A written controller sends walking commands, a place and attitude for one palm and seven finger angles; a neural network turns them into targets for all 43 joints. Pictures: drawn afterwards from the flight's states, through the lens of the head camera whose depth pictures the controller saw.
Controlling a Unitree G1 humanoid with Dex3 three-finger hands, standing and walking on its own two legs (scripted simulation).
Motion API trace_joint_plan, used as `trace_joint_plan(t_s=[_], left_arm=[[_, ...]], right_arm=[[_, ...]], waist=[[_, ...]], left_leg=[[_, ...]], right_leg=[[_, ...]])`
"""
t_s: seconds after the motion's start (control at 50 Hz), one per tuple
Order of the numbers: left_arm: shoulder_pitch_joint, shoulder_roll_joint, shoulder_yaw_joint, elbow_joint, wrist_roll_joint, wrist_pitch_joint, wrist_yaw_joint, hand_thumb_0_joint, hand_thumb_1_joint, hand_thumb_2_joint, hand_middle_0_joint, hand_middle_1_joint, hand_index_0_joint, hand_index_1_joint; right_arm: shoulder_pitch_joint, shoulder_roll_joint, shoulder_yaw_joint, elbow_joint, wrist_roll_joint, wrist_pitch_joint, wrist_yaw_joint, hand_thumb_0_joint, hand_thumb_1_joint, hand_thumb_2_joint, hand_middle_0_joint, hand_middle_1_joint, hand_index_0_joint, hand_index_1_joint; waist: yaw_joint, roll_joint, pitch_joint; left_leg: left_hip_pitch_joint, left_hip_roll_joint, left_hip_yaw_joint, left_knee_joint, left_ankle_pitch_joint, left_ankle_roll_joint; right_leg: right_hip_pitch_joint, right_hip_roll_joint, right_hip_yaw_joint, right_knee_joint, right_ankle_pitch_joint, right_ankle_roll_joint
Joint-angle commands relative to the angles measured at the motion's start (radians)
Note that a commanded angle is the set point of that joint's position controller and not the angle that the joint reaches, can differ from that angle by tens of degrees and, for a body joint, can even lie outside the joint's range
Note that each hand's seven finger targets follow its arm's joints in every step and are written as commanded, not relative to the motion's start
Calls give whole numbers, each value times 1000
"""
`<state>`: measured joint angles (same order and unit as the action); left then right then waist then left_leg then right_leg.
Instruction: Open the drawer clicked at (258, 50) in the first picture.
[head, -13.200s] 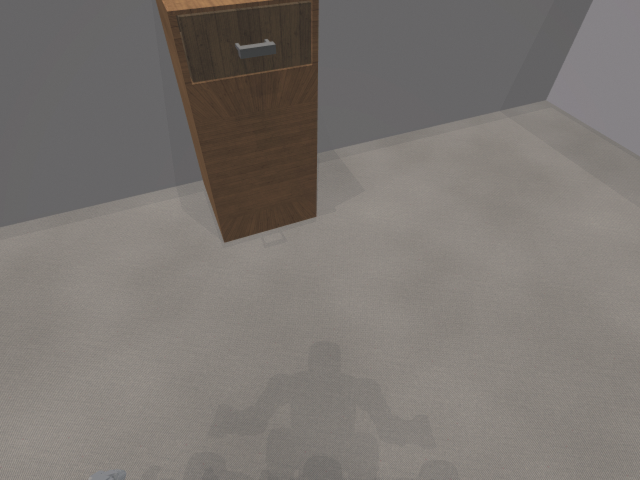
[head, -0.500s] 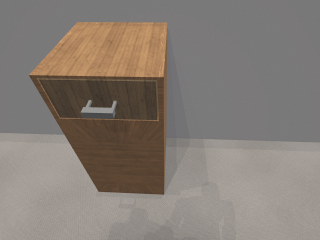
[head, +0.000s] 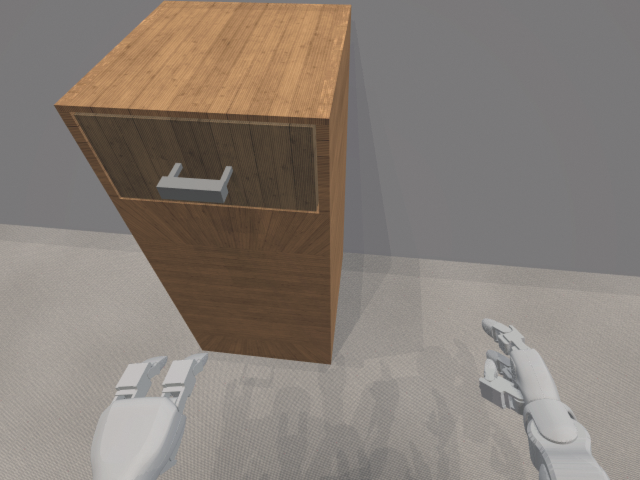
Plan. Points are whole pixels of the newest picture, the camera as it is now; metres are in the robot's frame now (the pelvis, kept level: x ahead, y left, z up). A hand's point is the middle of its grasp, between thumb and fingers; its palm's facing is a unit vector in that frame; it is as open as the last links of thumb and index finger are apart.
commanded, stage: raise the hand with hooked fingers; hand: left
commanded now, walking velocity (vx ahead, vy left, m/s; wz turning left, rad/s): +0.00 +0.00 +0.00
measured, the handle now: (197, 180) +0.52 +0.30 +0.05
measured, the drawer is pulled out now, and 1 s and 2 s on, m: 0.00 0.00 0.00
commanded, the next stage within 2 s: move the hooked fingers above the handle in 1.44 s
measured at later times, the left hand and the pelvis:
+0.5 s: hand (141, 340) +0.23 +0.25 +0.07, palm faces +0.05 -0.08 -1.00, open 11.7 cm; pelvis +0.00 +0.01 +0.02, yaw +2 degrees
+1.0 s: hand (95, 249) +0.28 +0.30 +0.16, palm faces +0.10 -0.05 -0.99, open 13.8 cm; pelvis -0.01 +0.04 +0.03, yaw +4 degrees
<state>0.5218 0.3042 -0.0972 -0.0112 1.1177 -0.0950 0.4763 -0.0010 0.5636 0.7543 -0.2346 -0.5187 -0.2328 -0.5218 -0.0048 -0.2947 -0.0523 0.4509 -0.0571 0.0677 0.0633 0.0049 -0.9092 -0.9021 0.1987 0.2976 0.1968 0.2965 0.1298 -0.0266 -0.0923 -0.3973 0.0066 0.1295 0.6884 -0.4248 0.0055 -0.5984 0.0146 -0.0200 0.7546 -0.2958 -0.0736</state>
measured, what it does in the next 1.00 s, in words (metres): stands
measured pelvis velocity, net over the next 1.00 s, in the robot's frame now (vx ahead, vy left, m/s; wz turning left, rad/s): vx -0.01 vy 0.04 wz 0.07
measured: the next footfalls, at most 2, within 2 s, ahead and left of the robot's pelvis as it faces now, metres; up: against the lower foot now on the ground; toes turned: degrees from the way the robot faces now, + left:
none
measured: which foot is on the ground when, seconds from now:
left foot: down 0.00-1.00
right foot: down 0.00-1.00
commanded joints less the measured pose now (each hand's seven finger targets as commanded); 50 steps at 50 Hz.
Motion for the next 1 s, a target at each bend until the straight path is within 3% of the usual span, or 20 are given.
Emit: trace_joint_plan(t_s=[0.0,0.04,0.1,0.22,0.28,0.32,0.42,0.48,0.52,0.58,0.62,0.68,0.72,0.78,0.8,0.86,0.98], left_arm=[[-382,211,156,-291,16,18,88,0,340,660,-240,-660,-240,-660],[-428,226,143,-266,-15,15,58,0,293,640,-243,-690,-243,-690],[-447,215,116,-230,-57,40,-4,0,223,610,-248,-735,-248,-735],[-285,218,127,-178,-121,119,-158,0,83,550,-258,-825,-258,-825],[-245,254,180,-215,-129,119,-190,0,13,520,-263,-870,-263,-870],[-257,265,195,-248,-129,111,-192,0,-33,500,-267,-900,-267,-900],[-393,294,223,-293,-130,89,-168,0,-150,450,-275,-975,-275,-975],[-492,293,203,-313,-142,80,-168,0,-220,420,-280,-1020,-280,-1020],[-522,286,182,-281,-148,84,-181,0,-267,400,-283,-1050,-283,-1050],[-606,298,166,-277,-155,104,-212,0,-337,370,-288,-1095,-288,-1095],[-646,315,165,-244,-160,122,-240,0,-383,350,-292,-1125,-292,-1125],[-728,349,171,-236,-159,147,-286,0,-453,320,-297,-1170,-297,-1170],[-766,345,158,-200,-170,164,-320,0,-500,300,-300,-1200,-300,-1200],[-833,378,173,-200,-176,175,-369,0,-500,300,-300,-1200,-300,-1200],[-852,363,151,-176,-180,180,-388,0,-500,300,-300,-1200,-300,-1200],[-924,383,148,-174,-190,176,-436,0,-500,300,-300,-1200,-300,-1200],[-1051,450,189,-191,-210,141,-492,0,-500,300,-300,-1200,-300,-1200]], right_arm=[[-22,-23,-14,-80,-14,-7,-25,0,-900,-900,200,300,200,300],[-26,-20,-8,-65,-10,-17,-41,0,-900,-900,200,300,200,300],[-42,-15,7,-49,-8,-19,-55,0,-900,-900,200,300,200,300],[-54,-13,36,-48,16,-12,-62,0,-900,-900,200,300,200,300],[-51,-23,42,-51,23,-13,-59,0,-900,-900,200,300,200,300],[-40,-25,37,-48,26,-14,-57,0,-900,-900,200,300,200,300],[-20,-34,11,-26,33,-24,-64,0,-900,-900,200,300,200,300],[-21,-41,2,-15,39,-32,-68,0,-900,-900,200,300,200,300],[-20,-45,-2,0,46,-35,-70,0,-900,-900,200,300,200,300],[-33,-49,3,4,52,-34,-75,0,-900,-900,200,300,200,300],[-31,-51,8,14,55,-29,-79,0,-900,-900,200,300,200,300],[-48,-55,19,14,62,-15,-80,0,-900,-900,200,300,200,300],[-47,-51,28,17,65,-7,-81,0,-900,-900,200,300,200,300],[-56,-54,36,12,68,7,-79,0,-900,-900,200,300,200,300],[-52,-51,41,16,68,11,-79,0,-900,-900,200,300,200,300],[-46,-56,46,14,71,19,-78,0,-900,-900,200,300,200,300],[-34,-61,49,11,73,14,-71,0,-900,-900,200,300,200,300]], waist=[[-79,26,-228],[-99,66,-212],[-103,60,-189],[-33,-29,-135],[-9,-27,-122],[-5,-19,-114],[-19,11,-154],[-34,31,-163],[-36,46,-131],[-35,64,-123],[-33,25,-97],[-29,79,-104],[-30,59,-75],[-31,71,-93],[-36,56,-78],[-42,60,-72],[-43,107,-132]], left_leg=[[-9,-78,-124,24,208,43],[7,-77,-121,23,197,44],[-2,-74,-121,-11,208,46],[-41,-52,-117,-146,260,33],[-39,-43,-113,-194,280,31],[-29,-41,-115,-213,296,31],[29,-46,-118,-231,304,37],[75,-47,-122,-241,311,38],[93,-46,-119,-256,316,35],[127,-41,-124,-282,332,32],[126,-40,-120,-303,328,32],[149,-36,-122,-332,356,25],[152,-33,-123,-351,363,23],[171,-29,-127,-368,388,20],[168,-30,-124,-372,385,21],[183,-27,-127,-385,400,18],[223,-21,-147,-389,466,6]], right_leg=[[195,-21,275,-153,97,5],[206,-23,251,-172,91,10],[277,-23,202,-190,129,23],[459,-32,169,-237,197,30],[516,-34,163,-249,215,28],[530,-36,155,-254,229,26],[535,-38,138,-270,206,27],[518,-37,117,-282,195,28],[499,-37,97,-292,190,26],[503,-32,72,-304,191,24],[520,-32,66,-322,187,26],[556,-27,54,-329,219,23],[565,-25,39,-341,224,23],[599,-19,38,-351,250,21],[596,-21,31,-357,246,23],[597,-18,21,-368,259,22],[624,-15,15,-373,293,16]])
